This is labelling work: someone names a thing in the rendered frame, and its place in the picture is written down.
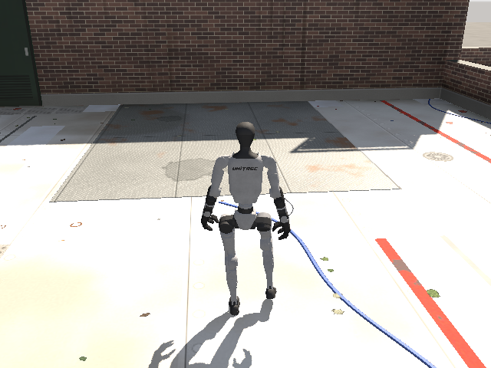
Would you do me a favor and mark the robot left hand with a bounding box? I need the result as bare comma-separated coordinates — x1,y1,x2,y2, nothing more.
201,215,219,231

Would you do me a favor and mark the left robot upper arm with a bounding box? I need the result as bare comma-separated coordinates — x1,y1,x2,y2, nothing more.
209,155,229,197

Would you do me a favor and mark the robot right forearm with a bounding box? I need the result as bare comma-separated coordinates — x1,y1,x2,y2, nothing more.
274,186,289,223

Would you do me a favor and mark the robot left forearm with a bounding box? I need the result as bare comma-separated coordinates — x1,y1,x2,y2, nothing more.
203,186,217,217

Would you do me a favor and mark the robot right hand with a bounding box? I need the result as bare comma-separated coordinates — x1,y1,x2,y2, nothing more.
272,220,291,240

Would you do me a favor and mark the humanoid robot head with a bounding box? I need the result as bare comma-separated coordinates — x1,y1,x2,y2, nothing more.
232,122,259,159

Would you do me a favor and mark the right robot upper arm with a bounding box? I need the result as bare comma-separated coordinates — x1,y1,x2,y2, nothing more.
262,155,281,199

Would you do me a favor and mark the robot left foot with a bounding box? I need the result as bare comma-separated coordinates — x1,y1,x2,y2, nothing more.
229,296,240,316

